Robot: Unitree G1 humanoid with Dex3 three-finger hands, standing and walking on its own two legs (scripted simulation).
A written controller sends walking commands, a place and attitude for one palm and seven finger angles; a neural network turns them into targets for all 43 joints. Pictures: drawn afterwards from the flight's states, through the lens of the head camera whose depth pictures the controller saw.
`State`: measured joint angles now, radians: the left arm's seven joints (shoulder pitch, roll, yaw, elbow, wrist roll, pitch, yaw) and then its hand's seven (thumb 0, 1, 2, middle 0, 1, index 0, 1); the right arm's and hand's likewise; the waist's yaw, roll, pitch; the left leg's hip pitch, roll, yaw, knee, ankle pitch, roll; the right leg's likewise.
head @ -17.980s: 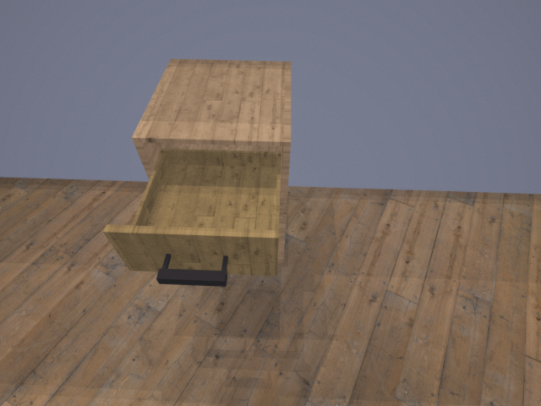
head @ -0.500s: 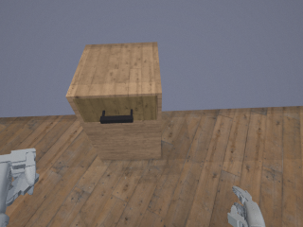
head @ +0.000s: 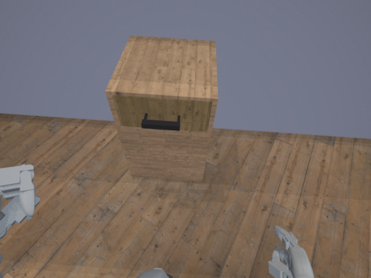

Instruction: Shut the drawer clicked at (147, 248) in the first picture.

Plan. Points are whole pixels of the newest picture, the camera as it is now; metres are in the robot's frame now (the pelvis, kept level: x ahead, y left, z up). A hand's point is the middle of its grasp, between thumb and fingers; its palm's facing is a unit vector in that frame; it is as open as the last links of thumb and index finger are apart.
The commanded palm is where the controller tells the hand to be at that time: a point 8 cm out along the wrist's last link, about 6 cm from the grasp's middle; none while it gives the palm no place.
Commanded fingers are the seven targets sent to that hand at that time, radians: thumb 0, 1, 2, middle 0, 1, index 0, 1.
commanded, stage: step back with the hand held close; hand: left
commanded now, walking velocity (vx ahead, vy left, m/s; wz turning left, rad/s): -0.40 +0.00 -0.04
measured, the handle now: (161, 120) +0.71 +0.14 -0.21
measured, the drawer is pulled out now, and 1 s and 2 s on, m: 0.00 0.00 0.00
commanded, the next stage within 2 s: stop stepping back and stand still in 0.60 s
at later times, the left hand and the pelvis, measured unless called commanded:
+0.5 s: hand (15, 226) +0.15 +0.23 +0.18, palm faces +0.31 -0.82 -0.47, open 3.3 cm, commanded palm +0.09 +0.28 +0.19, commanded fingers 0.00 0.90 0.90 -1.40 -1.60 -1.40 -1.60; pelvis -0.04 +0.00 +0.00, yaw +1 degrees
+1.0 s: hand out of the picture +0.04 +0.21 +0.17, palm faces +0.28 -0.83 -0.49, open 3.2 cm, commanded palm +0.00 +0.25 +0.19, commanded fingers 0.00 0.90 0.90 -1.40 -1.60 -1.40 -1.60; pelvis -0.16 -0.02 +0.01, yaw -5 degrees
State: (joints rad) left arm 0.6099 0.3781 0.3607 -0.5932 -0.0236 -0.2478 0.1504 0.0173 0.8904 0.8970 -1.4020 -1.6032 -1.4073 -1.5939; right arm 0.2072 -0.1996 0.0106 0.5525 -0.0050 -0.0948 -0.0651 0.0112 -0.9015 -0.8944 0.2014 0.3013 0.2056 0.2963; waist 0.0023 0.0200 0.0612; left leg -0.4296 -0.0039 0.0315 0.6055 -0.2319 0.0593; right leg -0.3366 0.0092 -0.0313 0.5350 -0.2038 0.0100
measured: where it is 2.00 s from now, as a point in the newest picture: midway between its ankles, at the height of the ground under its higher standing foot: outside the picture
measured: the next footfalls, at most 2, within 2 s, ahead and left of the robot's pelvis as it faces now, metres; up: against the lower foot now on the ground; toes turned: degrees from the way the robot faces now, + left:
right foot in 0.20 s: +0.00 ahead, -0.13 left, +0.00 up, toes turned +4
left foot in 0.48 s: +0.05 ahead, +0.09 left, +0.00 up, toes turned +0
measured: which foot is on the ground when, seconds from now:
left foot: down 0.00-0.36, up 0.38-0.46, down 0.48-0.84, up 0.86-1.00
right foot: down 0.00-0.12, up 0.14-0.18, down 0.20-0.52, up 0.54-0.82, down 0.84-1.00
